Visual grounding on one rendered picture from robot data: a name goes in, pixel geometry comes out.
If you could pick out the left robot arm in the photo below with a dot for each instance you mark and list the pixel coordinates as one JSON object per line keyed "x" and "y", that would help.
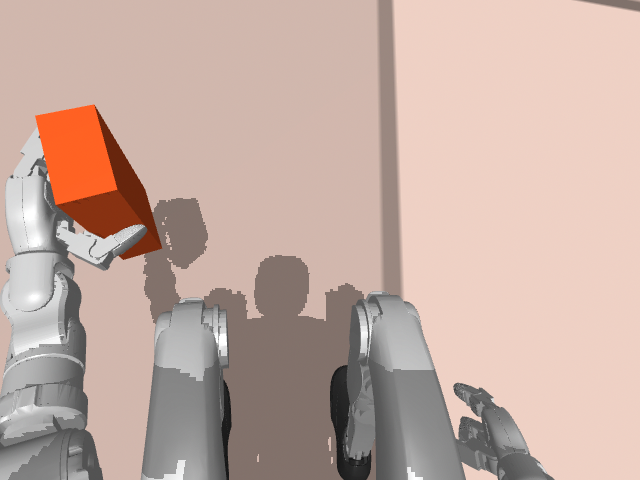
{"x": 43, "y": 409}

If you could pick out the carton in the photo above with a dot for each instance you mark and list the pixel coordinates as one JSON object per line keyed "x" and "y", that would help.
{"x": 91, "y": 179}

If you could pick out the right robot foot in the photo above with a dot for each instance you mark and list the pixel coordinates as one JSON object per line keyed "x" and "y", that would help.
{"x": 348, "y": 468}

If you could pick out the right robot arm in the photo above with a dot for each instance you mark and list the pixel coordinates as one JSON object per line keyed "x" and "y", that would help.
{"x": 519, "y": 466}

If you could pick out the right robot hand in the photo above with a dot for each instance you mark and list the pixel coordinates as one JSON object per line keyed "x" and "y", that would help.
{"x": 482, "y": 445}

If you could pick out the left robot hand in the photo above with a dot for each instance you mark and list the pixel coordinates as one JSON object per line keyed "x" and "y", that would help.
{"x": 34, "y": 222}

